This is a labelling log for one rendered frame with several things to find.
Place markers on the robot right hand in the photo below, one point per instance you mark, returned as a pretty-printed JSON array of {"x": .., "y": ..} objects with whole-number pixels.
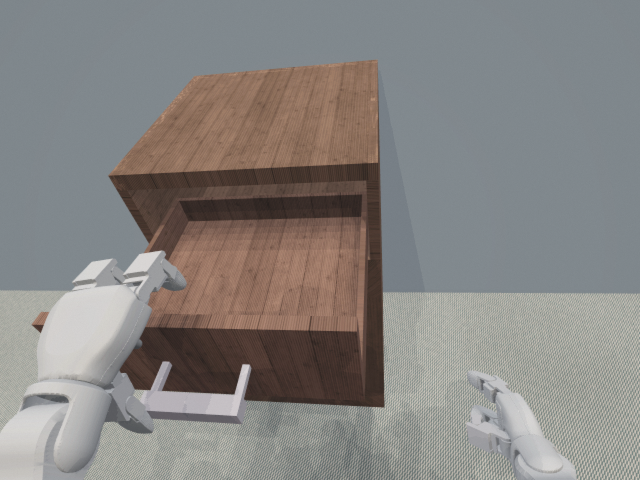
[{"x": 495, "y": 432}]

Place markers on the robot right forearm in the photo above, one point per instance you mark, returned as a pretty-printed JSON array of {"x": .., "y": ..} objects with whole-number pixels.
[{"x": 536, "y": 458}]

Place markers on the cabinet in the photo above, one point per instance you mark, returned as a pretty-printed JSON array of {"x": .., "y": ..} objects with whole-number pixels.
[{"x": 296, "y": 130}]

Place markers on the drawer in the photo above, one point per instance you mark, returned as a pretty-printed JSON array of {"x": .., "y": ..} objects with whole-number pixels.
[{"x": 277, "y": 282}]

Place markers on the robot left forearm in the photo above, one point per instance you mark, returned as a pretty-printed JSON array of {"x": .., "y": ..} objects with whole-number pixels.
[{"x": 56, "y": 432}]

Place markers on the handle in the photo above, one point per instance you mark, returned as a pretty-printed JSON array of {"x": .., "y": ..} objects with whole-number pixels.
[{"x": 201, "y": 407}]

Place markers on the robot left hand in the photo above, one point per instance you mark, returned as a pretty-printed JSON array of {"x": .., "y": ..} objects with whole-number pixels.
[{"x": 90, "y": 332}]

